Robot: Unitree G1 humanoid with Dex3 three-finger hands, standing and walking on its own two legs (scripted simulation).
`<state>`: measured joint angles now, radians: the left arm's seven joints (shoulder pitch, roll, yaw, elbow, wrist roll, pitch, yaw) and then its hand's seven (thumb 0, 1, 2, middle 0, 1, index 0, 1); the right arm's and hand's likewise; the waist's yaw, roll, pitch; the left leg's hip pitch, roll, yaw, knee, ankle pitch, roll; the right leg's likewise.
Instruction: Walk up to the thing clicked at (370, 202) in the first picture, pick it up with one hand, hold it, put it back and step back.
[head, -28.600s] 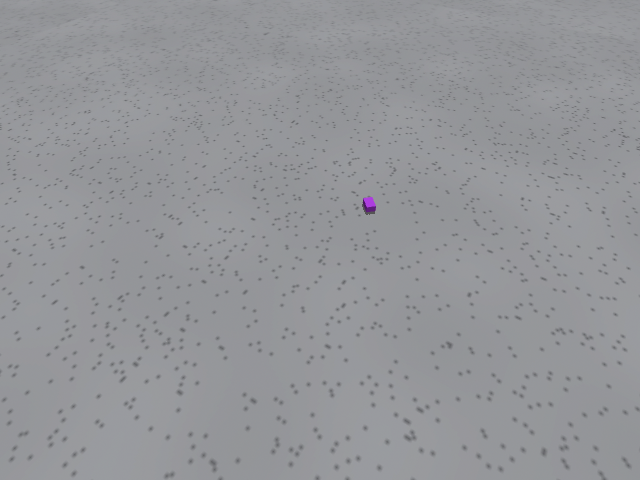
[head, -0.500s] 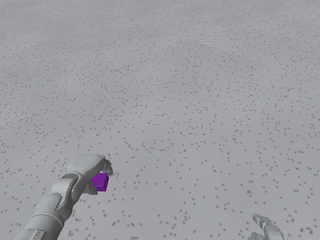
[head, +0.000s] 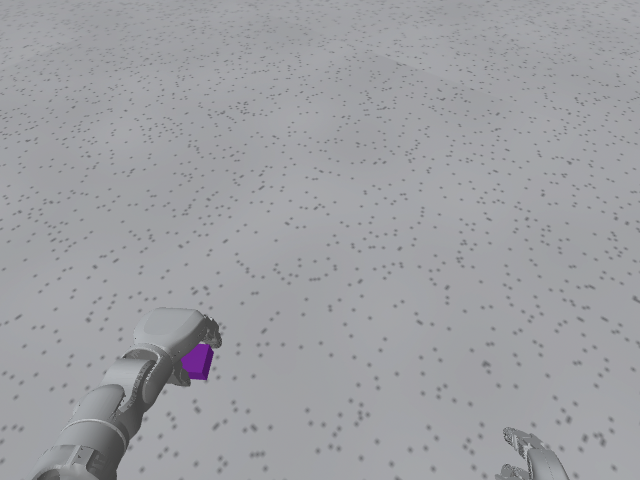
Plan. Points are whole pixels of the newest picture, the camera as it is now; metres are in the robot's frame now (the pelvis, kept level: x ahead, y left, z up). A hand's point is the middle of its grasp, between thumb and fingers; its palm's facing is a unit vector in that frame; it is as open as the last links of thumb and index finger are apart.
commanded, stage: crouch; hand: left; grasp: from above
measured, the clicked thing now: (187, 360) +0.31 +0.22 -0.10
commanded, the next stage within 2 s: lower in 1.62 s
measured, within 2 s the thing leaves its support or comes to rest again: neither
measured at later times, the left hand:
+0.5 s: hand (217, 382) +0.35 +0.23 -0.31, palm faces -0.42 +0.09 -0.90, open 7.3 cm
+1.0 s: hand (234, 397) +0.37 +0.23 -0.49, palm faces -0.45 +0.04 -0.89, open 7.3 cm
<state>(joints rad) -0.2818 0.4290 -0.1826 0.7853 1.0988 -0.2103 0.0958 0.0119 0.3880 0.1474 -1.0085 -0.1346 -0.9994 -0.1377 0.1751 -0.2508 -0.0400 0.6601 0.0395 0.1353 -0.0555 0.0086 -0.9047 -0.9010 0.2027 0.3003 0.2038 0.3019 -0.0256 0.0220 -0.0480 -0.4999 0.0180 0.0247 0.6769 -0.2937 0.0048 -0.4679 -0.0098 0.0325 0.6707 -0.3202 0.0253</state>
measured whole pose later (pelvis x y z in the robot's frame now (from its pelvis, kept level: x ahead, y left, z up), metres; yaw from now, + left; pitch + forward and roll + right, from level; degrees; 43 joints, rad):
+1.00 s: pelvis -0.06 +0.00 -0.32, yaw -4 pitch +37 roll -6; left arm -0.79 0.57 0.01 1.29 1.29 -0.22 0.42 0.01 0.37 0.13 -1.06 -0.07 -1.05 -0.08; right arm 0.14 -0.24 -0.03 0.75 -0.12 -0.05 0.08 0.00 -0.92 -0.90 0.20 0.30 0.20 0.30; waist -0.17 0.02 -0.17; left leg -2.08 0.03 -0.09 2.07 -0.65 0.00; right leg -1.99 0.03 -0.04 2.04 -0.70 0.03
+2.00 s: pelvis -0.07 -0.01 -0.43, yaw -7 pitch +33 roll -7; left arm -0.88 0.71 0.08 1.46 1.32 -0.31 0.46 0.01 0.39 0.11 -1.04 -0.08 -1.03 -0.08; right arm 0.10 -0.26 0.04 0.79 -0.17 -0.06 0.12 0.00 -0.92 -0.90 0.20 0.30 0.20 0.30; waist -0.22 -0.03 -0.04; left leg -2.32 0.03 -0.15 2.41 -0.67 -0.02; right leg -2.23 0.06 -0.08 2.35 -0.70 0.03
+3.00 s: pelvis -0.07 +0.00 -0.46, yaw -11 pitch +28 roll -11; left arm -0.88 0.84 0.14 1.64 1.36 -0.28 0.66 0.02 0.44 0.02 -1.03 -0.06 -1.03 -0.04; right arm 0.06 -0.29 0.17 0.79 -0.29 -0.18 0.22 0.00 -0.90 -0.89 0.20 0.30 0.20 0.30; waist -0.31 -0.10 0.07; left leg -2.36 0.03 -0.24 2.57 -0.71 -0.03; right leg -2.25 0.09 -0.15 2.45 -0.71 0.05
